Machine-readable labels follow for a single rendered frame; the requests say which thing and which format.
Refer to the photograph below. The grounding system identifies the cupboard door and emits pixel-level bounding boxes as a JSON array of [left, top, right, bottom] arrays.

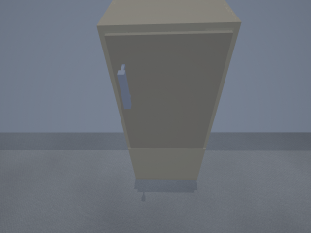
[[104, 30, 233, 149]]

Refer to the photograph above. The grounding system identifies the handle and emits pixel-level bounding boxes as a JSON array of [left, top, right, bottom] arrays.
[[117, 64, 132, 109]]

